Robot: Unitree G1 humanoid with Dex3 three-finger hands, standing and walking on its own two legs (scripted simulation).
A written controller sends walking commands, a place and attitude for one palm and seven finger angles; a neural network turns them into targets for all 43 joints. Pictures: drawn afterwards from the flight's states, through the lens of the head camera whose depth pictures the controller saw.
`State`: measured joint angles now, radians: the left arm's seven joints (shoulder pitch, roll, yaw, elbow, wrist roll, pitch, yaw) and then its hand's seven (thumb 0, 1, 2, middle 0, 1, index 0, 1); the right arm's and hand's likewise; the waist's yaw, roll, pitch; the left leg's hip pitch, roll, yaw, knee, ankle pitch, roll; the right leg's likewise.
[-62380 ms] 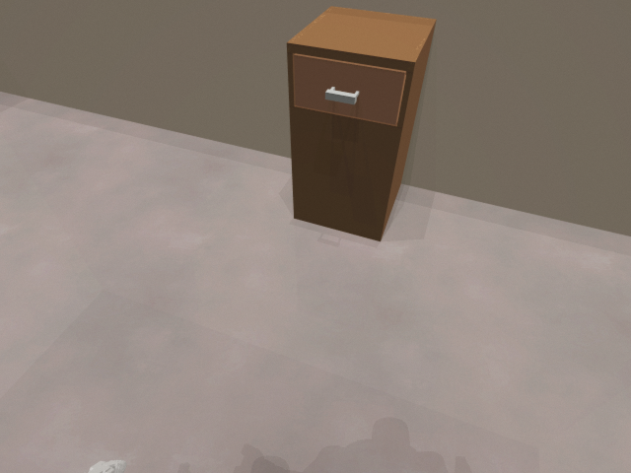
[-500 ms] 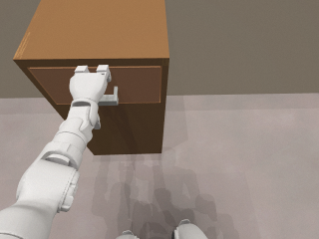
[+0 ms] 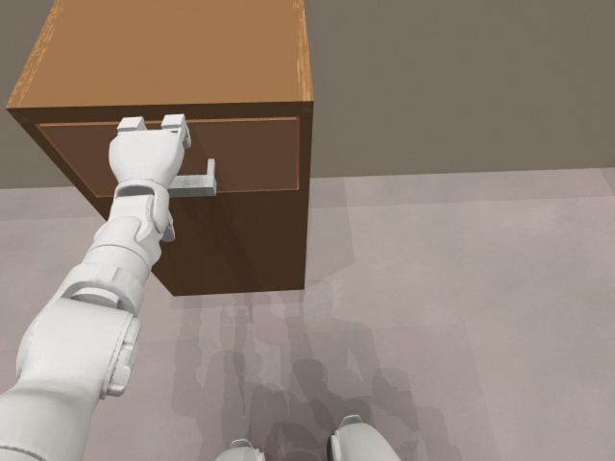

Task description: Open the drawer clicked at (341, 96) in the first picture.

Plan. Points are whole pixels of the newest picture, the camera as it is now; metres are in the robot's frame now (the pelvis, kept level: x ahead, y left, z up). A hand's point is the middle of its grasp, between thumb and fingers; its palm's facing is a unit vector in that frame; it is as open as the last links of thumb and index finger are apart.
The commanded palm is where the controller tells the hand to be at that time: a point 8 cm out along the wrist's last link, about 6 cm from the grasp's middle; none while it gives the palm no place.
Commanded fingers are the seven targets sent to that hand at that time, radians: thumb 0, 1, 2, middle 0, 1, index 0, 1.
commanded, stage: re-aim the fingers above the handle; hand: left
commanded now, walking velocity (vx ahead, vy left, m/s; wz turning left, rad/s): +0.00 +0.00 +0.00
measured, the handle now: (184, 175) +0.56 +0.15 -0.05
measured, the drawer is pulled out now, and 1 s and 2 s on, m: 0.00 0.00 0.00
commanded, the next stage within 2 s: lower the fingers behind the handle in 1.46 s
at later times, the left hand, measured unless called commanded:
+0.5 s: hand (174, 179) +0.51 +0.15 +0.01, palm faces -0.05 +0.00 -1.00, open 13.8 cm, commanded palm +0.50 +0.14 +0.06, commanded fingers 0.00 -0.50 0.30 -0.30 -1.20 -0.30 -1.20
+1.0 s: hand (182, 175) +0.51 +0.14 +0.02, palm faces -0.05 +0.01 -1.00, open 13.7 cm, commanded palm +0.49 +0.14 +0.06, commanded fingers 0.00 -0.50 0.30 -0.30 -1.20 -0.30 -1.20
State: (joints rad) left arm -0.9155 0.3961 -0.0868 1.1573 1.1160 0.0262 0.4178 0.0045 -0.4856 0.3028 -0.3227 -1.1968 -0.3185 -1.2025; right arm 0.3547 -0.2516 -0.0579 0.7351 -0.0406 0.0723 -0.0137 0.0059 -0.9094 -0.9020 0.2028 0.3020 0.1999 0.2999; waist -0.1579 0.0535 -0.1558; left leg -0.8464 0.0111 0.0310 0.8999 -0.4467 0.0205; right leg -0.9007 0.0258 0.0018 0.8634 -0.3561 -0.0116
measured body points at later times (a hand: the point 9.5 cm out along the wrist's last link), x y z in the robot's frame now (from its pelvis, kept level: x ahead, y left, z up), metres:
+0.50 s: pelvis +0.00 +0.01 +0.00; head +0.12 +0.00 +0.43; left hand +0.51 +0.15 +0.06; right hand -0.01 -0.26 -0.13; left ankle -0.02 +0.11 -0.69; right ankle +0.02 -0.11 -0.69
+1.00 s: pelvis +0.00 +0.00 +0.00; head +0.12 -0.01 +0.43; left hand +0.51 +0.13 +0.07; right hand -0.01 -0.27 -0.13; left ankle -0.02 +0.11 -0.69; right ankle +0.02 -0.11 -0.69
